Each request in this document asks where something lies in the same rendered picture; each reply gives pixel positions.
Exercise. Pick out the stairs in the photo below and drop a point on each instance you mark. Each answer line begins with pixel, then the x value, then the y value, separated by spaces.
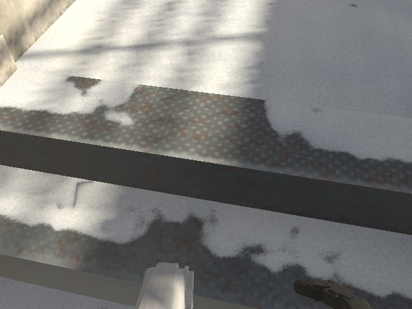
pixel 81 223

